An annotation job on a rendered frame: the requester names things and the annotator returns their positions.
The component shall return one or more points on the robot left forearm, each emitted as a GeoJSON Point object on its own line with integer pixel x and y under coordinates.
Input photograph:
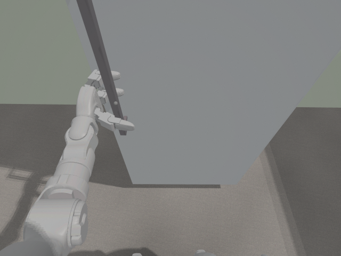
{"type": "Point", "coordinates": [74, 169]}

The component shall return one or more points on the left robot hand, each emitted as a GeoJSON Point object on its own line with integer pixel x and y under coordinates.
{"type": "Point", "coordinates": [89, 99]}

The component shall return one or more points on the fridge door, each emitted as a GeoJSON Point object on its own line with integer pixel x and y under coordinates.
{"type": "Point", "coordinates": [208, 83]}

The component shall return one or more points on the left robot upper arm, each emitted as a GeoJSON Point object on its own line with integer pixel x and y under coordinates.
{"type": "Point", "coordinates": [54, 227]}

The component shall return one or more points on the handle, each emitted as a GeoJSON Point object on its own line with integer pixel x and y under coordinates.
{"type": "Point", "coordinates": [91, 24]}

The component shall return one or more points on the robot right shin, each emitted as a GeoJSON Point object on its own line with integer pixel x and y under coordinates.
{"type": "Point", "coordinates": [198, 251]}

